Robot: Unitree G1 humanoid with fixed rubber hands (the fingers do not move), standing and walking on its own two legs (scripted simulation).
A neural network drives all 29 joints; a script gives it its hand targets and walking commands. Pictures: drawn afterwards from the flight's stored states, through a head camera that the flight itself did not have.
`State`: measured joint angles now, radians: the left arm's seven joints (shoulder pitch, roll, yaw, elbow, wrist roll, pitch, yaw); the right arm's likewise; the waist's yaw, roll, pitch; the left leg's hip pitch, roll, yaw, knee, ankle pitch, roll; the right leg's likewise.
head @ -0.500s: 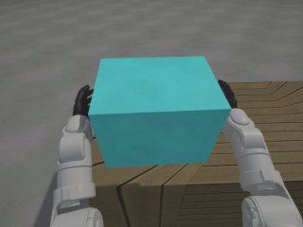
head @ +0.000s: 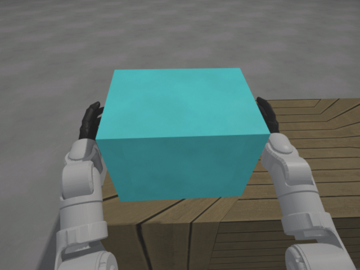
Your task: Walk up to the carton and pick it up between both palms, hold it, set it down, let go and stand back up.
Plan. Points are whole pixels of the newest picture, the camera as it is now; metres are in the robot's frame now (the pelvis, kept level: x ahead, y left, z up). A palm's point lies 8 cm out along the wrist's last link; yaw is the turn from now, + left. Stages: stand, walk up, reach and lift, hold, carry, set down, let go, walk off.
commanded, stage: hold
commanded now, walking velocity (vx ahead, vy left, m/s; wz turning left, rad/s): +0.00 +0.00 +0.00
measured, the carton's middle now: (180, 135) +0.38 +0.00 +0.14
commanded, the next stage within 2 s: none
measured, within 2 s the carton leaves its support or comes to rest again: neither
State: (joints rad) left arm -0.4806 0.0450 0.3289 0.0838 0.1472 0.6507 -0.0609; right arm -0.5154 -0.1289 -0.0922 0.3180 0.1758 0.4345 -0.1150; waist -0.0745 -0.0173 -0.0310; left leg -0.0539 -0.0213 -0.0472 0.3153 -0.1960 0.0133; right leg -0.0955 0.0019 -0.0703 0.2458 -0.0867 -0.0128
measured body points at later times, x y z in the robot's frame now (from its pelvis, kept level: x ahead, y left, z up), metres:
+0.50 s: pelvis +0.00 +0.00 +0.00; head -0.04 +0.01 +0.45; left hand +0.36 +0.19 +0.17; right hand +0.36 -0.19 +0.17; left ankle -0.01 +0.11 -0.75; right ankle +0.03 -0.11 -0.75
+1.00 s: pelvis +0.00 +0.00 +0.00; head -0.04 +0.02 +0.45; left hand +0.36 +0.19 +0.17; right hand +0.36 -0.19 +0.17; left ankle -0.01 +0.11 -0.75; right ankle +0.03 -0.11 -0.75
